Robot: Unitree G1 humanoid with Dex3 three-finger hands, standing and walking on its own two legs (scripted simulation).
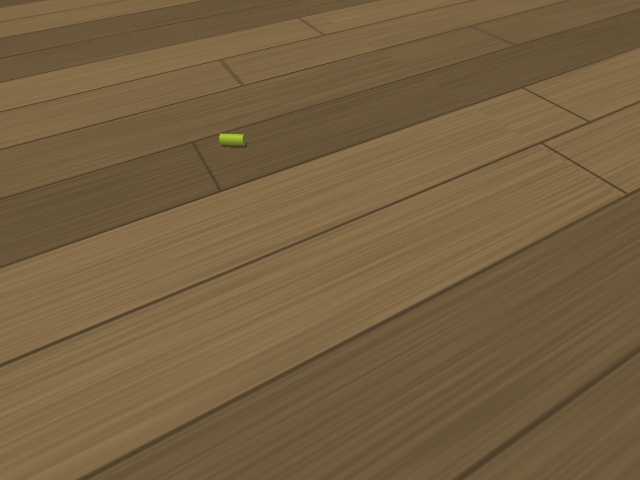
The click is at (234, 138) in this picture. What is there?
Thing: lying can
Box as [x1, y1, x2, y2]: [219, 133, 245, 145]
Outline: 219,136 219,141 221,144 244,145 245,143 244,134 221,133
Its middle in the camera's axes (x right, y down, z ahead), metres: -0.48 -0.56 +2.20
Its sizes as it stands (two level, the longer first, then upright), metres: 0.136 0.063 0.063
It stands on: the floor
